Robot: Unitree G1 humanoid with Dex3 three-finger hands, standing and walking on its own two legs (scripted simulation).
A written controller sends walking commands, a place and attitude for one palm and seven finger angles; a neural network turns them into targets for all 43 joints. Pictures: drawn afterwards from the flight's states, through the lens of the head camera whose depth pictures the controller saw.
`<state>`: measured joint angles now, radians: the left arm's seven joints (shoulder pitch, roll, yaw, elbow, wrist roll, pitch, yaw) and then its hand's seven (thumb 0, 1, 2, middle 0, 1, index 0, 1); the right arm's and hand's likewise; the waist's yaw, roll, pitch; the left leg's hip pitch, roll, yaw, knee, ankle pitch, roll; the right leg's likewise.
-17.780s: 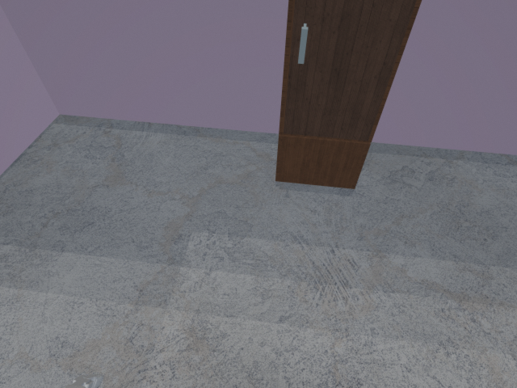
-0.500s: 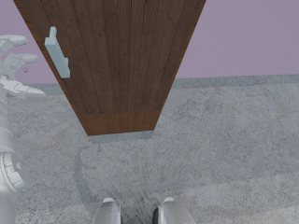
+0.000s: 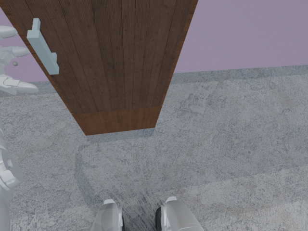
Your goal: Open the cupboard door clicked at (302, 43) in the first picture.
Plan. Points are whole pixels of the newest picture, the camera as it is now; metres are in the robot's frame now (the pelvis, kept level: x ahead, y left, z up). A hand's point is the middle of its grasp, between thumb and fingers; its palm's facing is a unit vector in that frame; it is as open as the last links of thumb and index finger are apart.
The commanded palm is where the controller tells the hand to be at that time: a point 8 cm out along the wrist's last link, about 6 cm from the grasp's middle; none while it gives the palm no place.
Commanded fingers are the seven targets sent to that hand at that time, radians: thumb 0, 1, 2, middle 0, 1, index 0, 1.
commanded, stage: slide the fingers in behind the handle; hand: left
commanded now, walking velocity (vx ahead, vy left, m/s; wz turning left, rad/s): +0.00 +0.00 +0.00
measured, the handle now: (45, 48) +0.54 +0.24 +0.07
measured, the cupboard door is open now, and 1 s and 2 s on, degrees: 0 0 0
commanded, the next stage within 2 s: close the thumb around the handle in 1.46 s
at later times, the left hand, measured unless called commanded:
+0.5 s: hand (33, 62) +0.49 +0.25 +0.08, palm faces +0.09 -1.00 -0.01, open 13.9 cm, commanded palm +0.47 +0.29 +0.08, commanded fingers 0.00 -0.50 0.30 -0.30 -1.20 -0.30 -1.20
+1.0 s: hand (49, 62) +0.50 +0.22 +0.08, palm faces +0.08 -1.00 +0.00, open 14.0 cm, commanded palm +0.47 +0.25 +0.08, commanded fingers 0.00 -0.50 0.30 -0.30 -1.20 -0.30 -1.20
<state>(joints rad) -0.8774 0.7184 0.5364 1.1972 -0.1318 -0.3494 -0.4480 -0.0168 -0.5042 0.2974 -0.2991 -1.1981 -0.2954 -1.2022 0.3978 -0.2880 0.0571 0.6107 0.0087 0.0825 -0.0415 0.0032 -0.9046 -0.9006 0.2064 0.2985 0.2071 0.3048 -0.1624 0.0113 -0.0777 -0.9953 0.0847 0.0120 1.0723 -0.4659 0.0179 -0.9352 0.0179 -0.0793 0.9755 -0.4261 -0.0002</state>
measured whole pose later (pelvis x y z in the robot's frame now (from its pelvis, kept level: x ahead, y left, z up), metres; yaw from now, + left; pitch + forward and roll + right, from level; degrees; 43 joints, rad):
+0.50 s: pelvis +0.01 +0.00 +0.00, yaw +1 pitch +21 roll -4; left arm -0.85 0.60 0.47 1.16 -0.12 -0.38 -0.33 -0.02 -0.50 0.30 -0.30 -1.20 -0.30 -1.22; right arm 0.37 -0.27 0.05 0.61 0.00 0.07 -0.02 0.00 -0.90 -0.90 0.21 0.30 0.21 0.30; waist -0.15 0.02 -0.10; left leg -0.96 0.08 0.01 1.05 -0.47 0.01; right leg -0.91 0.01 -0.08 0.97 -0.44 0.00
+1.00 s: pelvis +0.01 -0.01 +0.00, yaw +1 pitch +21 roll -3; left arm -0.85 0.51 0.43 1.13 -0.12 -0.39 -0.26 -0.02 -0.50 0.30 -0.30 -1.20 -0.30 -1.21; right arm 0.39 -0.26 0.03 0.63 0.00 0.06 -0.01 0.00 -0.91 -0.90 0.21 0.30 0.21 0.30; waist -0.15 0.02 -0.10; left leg -0.95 0.07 0.02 1.05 -0.46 0.01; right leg -0.90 0.01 -0.07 0.98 -0.44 -0.01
